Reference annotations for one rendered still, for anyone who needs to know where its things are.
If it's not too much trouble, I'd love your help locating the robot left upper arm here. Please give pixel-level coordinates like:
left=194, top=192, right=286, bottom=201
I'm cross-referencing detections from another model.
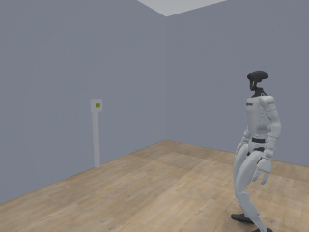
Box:
left=259, top=96, right=282, bottom=132

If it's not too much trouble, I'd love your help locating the right robot hand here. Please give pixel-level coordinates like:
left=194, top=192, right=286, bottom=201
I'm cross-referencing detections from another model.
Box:
left=235, top=142, right=243, bottom=158

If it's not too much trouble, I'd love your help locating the left robot hand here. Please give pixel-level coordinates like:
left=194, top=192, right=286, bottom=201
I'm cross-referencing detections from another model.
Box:
left=252, top=158, right=272, bottom=185

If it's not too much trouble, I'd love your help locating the right robot forearm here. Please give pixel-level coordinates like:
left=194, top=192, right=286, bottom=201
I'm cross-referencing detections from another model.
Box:
left=241, top=126, right=252, bottom=144

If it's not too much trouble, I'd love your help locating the panel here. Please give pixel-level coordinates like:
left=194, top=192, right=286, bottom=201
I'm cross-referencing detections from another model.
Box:
left=90, top=99, right=103, bottom=168

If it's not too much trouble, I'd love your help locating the robot left thigh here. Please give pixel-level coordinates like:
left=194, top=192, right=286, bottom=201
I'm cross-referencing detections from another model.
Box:
left=235, top=148, right=264, bottom=200

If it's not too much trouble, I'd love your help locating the robot right foot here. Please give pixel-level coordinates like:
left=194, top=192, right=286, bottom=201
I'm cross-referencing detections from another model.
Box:
left=231, top=213, right=254, bottom=224

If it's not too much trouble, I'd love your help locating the left robot forearm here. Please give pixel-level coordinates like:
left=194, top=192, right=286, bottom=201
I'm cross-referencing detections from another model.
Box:
left=262, top=123, right=281, bottom=160

